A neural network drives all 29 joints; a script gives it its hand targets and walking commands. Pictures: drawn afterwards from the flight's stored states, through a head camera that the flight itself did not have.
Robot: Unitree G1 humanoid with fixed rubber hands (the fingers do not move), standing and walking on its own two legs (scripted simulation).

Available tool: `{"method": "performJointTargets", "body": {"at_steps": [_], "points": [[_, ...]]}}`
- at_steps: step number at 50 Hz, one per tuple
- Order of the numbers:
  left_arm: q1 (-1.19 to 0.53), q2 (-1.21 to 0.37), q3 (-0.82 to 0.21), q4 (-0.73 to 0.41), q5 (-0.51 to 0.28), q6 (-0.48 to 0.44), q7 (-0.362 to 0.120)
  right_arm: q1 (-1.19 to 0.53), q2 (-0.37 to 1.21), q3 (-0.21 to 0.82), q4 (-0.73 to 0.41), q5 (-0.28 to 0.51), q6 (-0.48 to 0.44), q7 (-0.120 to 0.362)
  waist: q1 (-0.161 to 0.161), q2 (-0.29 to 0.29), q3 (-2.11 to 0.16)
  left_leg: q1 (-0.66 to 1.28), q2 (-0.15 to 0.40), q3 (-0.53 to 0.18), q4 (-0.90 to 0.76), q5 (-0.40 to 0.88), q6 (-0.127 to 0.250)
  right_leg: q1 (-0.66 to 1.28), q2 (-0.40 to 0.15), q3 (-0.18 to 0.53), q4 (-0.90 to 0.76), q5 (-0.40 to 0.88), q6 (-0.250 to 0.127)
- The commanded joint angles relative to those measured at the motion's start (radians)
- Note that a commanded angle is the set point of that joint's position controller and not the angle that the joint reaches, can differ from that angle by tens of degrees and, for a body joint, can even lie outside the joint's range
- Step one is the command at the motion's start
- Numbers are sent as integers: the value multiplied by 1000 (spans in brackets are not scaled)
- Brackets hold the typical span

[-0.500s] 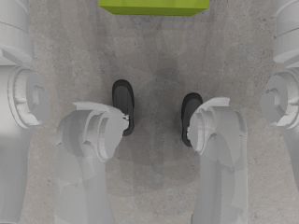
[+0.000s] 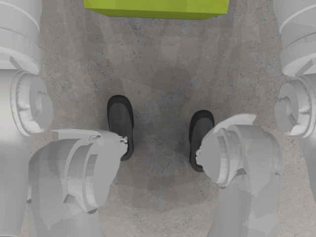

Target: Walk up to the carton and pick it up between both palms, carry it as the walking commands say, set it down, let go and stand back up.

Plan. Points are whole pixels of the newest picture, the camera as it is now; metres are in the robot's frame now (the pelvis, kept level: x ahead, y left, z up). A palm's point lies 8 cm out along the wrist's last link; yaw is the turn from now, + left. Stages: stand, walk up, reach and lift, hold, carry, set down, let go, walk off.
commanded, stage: reach and lift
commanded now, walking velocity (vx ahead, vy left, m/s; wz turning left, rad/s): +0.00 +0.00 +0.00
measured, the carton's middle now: out of the picture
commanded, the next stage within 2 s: none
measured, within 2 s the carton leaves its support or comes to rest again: leaves its support in 1.70 s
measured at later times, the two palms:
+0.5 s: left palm out of the picture +0.58 +0.18 -0.21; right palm out of the picture +0.57 -0.20 -0.20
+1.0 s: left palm out of the picture +0.57 +0.15 -0.22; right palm out of the picture +0.57 -0.18 -0.21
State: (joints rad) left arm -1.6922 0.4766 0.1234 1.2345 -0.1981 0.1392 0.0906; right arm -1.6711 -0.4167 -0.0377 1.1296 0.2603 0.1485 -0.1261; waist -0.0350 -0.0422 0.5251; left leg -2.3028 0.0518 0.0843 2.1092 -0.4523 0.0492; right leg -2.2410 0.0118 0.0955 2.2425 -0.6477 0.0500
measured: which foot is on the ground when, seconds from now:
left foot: down 0.00-1.00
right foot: down 0.00-1.00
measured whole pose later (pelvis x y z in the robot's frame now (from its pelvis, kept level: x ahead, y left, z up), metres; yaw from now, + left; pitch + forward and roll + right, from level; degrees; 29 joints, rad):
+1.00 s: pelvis +0.00 +0.00 +0.00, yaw +0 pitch +37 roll +3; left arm -1.69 0.40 0.10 1.24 -0.20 0.10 0.09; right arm -1.67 -0.39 0.00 1.16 0.27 0.11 -0.09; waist -0.03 -0.04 0.52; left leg -2.31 0.06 0.08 2.13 -0.47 0.05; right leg -2.24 0.01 0.09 2.25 -0.66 0.05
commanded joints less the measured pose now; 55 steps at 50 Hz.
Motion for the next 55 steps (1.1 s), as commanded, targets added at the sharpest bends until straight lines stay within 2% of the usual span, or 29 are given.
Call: {"method": "performJointTargets", "body": {"at_steps": [1,4,6,13,14,16,17,20,24,26,29,30,34,35,36,37,38,40,41,43,44,45,47,49,51,52,53,54,55], "points": [[-438,192,-3,-135,-24,-71,-22,-310,-144,-46,-92,4,-80,20,27,44,-1292,996,-32,-158,51,467,-44,207,-2,-153,-144,362,-4],[-401,158,5,-97,-10,-77,-20,-288,-163,-52,-33,-5,-85,24,24,77,-1267,1068,-35,-168,64,506,-56,114,-9,-164,-155,345,-4],[-404,181,9,-116,-27,-72,-18,-329,-149,-33,-115,11,-92,28,34,22,-1310,1066,-37,-176,51,507,-39,174,-10,-170,-143,359,0],[-385,186,27,-106,-16,-76,-19,-310,-150,-29,-99,17,-94,23,55,31,-1306,1028,-39,-156,56,481,-39,211,-8,-161,-153,368,-1],[-387,160,13,-80,-30,-69,-22,-320,-155,-36,-94,14,-94,25,34,25,-1306,1038,-38,-158,58,505,-39,220,-10,-163,-155,377,0],[-397,154,-3,-105,-33,-71,-25,-304,-151,-33,-68,20,-92,30,33,47,-1278,1025,-41,-152,46,466,-47,200,-9,-162,-165,359,-4],[-383,176,20,-98,-15,-69,-24,-314,-139,-24,-89,21,-88,32,64,23,-1271,1013,-38,-160,49,481,-38,175,-9,-159,-156,354,4],[-399,149,0,-84,-37,-68,-31,-304,-135,-32,-76,7,-87,28,29,7,-1280,1007,-44,-153,45,463,-37,235,-6,-165,-160,351,3],[-403,123,-1,-105,-22,-65,-34,-310,-104,-18,-86,14,-84,34,44,34,-1226,1023,-45,-159,47,480,-37,155,0,-156,-176,344,1],[-423,116,-3,-126,-23,-71,-34,-357,-54,15,-139,26,-86,42,68,-3,-1267,984,-46,-145,42,470,-30,250,4,-153,-168,367,7],[-442,121,-17,-139,-12,-77,-29,-346,-52,-11,-105,17,-84,40,56,18,-1269,1032,-50,-152,36,491,-31,222,6,-159,-158,363,6],[-451,89,-29,-152,-23,-75,-27,-340,-48,-7,-108,15,-87,38,33,21,-1278,1027,-50,-151,40,488,-31,245,11,-157,-166,368,2],[-453,86,0,-136,16,-73,-25,-382,-25,22,-126,25,-84,45,71,-8,-1218,979,-52,-145,34,442,-26,237,15,-148,-170,342,4],[-476,67,-17,-160,5,-76,-25,-384,-11,-4,-130,22,-84,44,50,16,-1247,1032,-56,-156,27,486,-28,222,19,-154,-163,356,6],[-462,84,-3,-152,32,-80,-22,-384,16,23,-116,28,-80,49,81,-1,-1247,1037,-60,-151,29,477,-21,222,20,-149,-166,349,9],[-492,56,-22,-165,13,-79,-24,-391,4,7,-124,19,-85,46,52,3,-1271,1069,-60,-156,31,494,-25,230,22,-154,-164,345,5],[-479,64,-10,-157,28,-81,-24,-397,30,43,-134,37,-83,49,85,-16,-1246,1024,-59,-144,28,467,-21,257,20,-146,-175,351,2],[-475,45,-10,-142,34,-80,-23,-407,38,38,-139,32,-87,54,78,-30,-1240,1019,-66,-145,21,460,-22,257,24,-151,-174,347,9],[-483,60,2,-138,66,-84,-22,-406,49,36,-141,34,-88,51,96,-10,-1255,1032,-65,-139,27,453,-21,262,30,-146,-168,340,10],[-489,12,-7,-163,49,-88,-20,-420,52,42,-127,22,-93,51,78,-16,-1247,1024,-69,-144,29,478,-25,261,31,-148,-172,363,4],[-504,8,-17,-177,43,-91,-25,-427,70,39,-150,17,-95,54,63,-31,-1251,1028,-75,-144,25,478,-22,280,38,-152,-172,374,8],[-502,-27,-39,-156,43,-89,-32,-425,86,45,-129,24,-93,59,61,4,-1251,1054,-67,-145,27,479,-26,253,38,-149,-178,361,3],[-512,-95,-65,-146,30,-80,-49,-435,170,83,-141,45,-91,76,72,-2,-1235,1043,-68,-145,18,465,-20,257,42,-150,-183,348,3],[-535,-188,-84,-185,18,-79,-72,-482,236,96,-164,28,-88,97,59,-24,-1224,1023,-79,-144,20,455,-20,281,44,-152,-179,351,1],[-574,-281,-120,-209,20,-75,-97,-485,359,111,-149,35,-84,127,68,2,-1243,1050,-78,-146,33,478,-24,255,46,-149,-161,363,-6],[-588,-364,-148,-214,16,-74,-122,-523,461,131,-153,34,-76,155,81,1,-1239,1073,-87,-147,25,485,-18,237,53,-157,-161,349,3],[-603,-450,-172,-210,8,-59,-149,-526,523,133,-160,26,-71,176,58,-8,-1186,1006,-86,-148,30,448,-17,242,54,-154,-167,345,-6],[-601,-525,-184,-211,15,-49,-176,-541,617,147,-172,32,-63,201,83,7,-1159,981,-85,-144,30,428,-16,237,57,-146,-158,334,-16],[-594,-565,-180,-210,1,-46,-191,-539,637,139,-178,20,-57,217,68,-19,-1138,969,-93,-137,41,421,-14,236,57,-155,-157,318,-16]]}}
